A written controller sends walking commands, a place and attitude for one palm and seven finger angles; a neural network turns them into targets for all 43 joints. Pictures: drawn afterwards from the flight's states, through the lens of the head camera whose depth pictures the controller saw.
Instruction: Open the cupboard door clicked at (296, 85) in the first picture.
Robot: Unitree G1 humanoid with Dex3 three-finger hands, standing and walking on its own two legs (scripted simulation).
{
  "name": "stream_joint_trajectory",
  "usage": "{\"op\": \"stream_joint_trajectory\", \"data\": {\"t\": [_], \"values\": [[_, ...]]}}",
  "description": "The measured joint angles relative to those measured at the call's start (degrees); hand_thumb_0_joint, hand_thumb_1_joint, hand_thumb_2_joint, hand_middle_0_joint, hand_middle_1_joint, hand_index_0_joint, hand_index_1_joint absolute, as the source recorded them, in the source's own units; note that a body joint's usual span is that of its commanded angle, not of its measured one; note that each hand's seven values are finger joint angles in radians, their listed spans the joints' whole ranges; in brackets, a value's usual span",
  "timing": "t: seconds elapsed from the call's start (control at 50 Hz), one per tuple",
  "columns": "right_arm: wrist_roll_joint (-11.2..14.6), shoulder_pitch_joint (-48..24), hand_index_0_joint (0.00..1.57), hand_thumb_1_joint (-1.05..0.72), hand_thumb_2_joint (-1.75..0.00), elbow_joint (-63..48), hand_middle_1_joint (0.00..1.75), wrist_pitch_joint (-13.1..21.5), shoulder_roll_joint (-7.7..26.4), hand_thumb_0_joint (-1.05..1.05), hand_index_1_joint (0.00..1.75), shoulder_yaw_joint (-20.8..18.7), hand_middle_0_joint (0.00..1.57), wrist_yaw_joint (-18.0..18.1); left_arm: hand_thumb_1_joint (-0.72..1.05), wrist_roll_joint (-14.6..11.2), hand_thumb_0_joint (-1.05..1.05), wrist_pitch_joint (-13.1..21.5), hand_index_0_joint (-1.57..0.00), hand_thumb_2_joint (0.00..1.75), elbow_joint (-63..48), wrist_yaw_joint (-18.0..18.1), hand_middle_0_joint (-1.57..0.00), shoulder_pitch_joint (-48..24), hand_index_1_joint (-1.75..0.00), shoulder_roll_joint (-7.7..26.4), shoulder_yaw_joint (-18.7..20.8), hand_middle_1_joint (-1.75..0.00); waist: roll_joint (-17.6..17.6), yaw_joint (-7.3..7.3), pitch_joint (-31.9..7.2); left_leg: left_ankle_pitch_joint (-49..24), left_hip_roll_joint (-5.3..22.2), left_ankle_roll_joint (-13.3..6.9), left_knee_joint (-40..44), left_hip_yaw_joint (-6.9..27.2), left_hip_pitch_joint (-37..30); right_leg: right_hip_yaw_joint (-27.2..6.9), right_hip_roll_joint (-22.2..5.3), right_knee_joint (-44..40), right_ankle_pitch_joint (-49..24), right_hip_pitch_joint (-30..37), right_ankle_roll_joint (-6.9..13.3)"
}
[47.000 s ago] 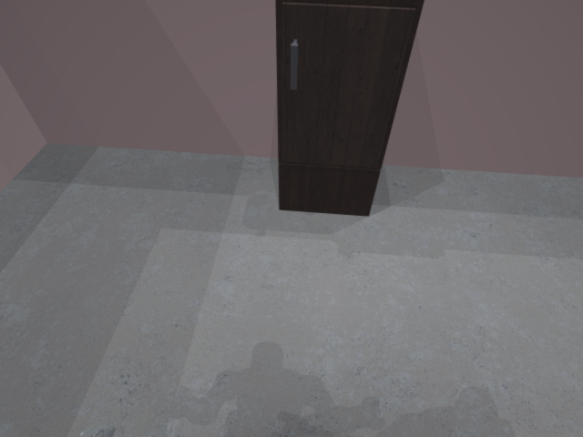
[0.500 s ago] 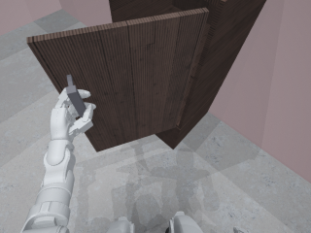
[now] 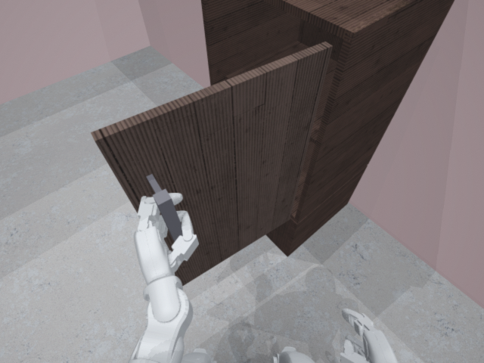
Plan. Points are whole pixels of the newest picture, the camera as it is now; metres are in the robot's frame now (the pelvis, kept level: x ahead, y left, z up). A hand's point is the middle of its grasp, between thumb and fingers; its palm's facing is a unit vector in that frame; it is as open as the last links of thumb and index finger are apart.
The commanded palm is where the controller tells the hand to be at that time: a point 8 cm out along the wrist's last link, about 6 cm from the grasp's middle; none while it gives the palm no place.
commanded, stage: pull the door open along its arc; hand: left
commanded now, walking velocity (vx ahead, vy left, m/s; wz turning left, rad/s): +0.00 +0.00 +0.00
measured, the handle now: (166, 211) +0.35 +0.15 +0.04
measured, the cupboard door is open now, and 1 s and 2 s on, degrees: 83 87 92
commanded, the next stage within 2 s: open thumb and fingers to let go in 0.08 s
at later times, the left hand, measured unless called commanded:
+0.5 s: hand (200, 249) +0.29 +0.08 +0.04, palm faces +0.39 -0.92 +0.00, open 8.3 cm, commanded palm +0.24 +0.12 +0.04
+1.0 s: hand (201, 252) +0.29 +0.08 +0.04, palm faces +0.32 -0.95 -0.02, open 15.0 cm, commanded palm +0.24 +0.12 +0.04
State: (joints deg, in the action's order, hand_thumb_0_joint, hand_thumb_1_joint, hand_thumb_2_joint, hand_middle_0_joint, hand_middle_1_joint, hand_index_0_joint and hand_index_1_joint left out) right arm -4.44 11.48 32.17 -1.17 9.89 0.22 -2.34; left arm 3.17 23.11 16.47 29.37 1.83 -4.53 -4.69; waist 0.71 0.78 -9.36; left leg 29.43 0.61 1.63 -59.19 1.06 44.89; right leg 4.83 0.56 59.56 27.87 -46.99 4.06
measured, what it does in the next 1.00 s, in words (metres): stands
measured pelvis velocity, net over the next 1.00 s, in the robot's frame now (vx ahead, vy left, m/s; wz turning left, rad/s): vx -0.02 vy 0.02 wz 0.00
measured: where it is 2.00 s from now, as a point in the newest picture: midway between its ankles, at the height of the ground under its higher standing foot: outside the picture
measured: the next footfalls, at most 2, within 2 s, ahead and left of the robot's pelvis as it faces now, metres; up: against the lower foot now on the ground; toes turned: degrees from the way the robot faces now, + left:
none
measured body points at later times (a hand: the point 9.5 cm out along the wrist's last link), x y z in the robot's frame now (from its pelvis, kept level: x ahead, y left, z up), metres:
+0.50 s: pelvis -0.01 +0.00 +0.00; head +0.04 -0.02 +0.44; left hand +0.26 +0.13 +0.04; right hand +0.17 -0.21 -0.11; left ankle -0.01 +0.14 -0.67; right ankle +0.01 -0.07 -0.67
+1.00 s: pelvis -0.02 +0.02 -0.01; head +0.03 +0.01 +0.44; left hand +0.26 +0.13 +0.04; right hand +0.16 -0.19 -0.11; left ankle -0.01 +0.14 -0.67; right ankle +0.01 -0.07 -0.67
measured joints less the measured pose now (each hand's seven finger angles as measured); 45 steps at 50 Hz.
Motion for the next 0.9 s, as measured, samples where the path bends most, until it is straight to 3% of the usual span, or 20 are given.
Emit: {"op": "stream_joint_trajectory", "data": {"t": [0.2,0.36,0.48,0.7,0.9], "values": [[-0.6,0.8,0.2,-0.9,-0.9,0.9,0.3,2.7,1.2,0.01,0.3,-0.8,0.2,0.7,0.7,2.2,0.01,-0.9,-0.36,0.77,-4.7,2.3,-0.33,6.4,-1.34,-1.5,-6.3,-1.32,0.5,0.19,0.1,-0.4,-0.3,0.7,0.3,1.0,-0.3,0.9,-0.3,0.3,0.3,0.4,0.7],[-0.4,-1.4,0.2,-0.9,-0.9,2.0,0.3,3.5,0.7,0.01,0.3,-0.7,0.2,1.6,0.62,2.1,0.0,-1.7,-0.37,0.76,-1.5,2.7,-0.36,1.9,-1.33,-1.4,-4.8,-1.32,0.2,-0.28,0.3,-0.6,-0.7,0.8,-0.9,1.4,1.3,1.3,-0.7,1.5,0.3,-1.0,0.8],[-0.3,-1.3,0.2,-0.9,-0.9,1.2,0.3,3.7,0.3,0.01,0.3,-0.4,0.2,1.2,0.37,1.7,0.01,-2.1,-0.37,0.66,-2.0,2.6,-0.36,2.2,-1.3,-1.9,-4.9,-1.29,0.6,-0.55,0.1,-0.6,-0.8,0.4,-1.1,1.3,1.3,1.2,-0.8,1.3,0.1,-0.8,0.5],[-0.5,-0.7,0.2,-0.9,-0.9,1.0,0.3,3.4,0.0,0.01,0.3,-0.1,0.2,1.0,-0.26,2.7,0.0,-2.6,-0.34,0.4,-1.5,3.1,-0.32,1.3,-1.21,-1.7,-6.4,-1.21,0.5,-0.62,0.1,-0.1,-0.8,-0.5,-2.4,0.7,1.9,0.7,-0.9,1.7,-0.1,-1.1,-0.4],[-0.6,-0.2,0.2,-0.9,-0.9,0.8,0.3,3.7,-0.1,0.01,0.3,0.2,0.2,0.7,-0.46,3.2,-0.01,-4.4,-0.28,0.31,-2.3,4.0,-0.26,1.3,-0.9,-1.4,-8.3,-0.9,0.6,-0.45,0.0,0.3,-0.8,-1.2,-3.2,0.2,2.1,0.2,-0.9,1.9,-0.3,-1.3,-1.0]]}}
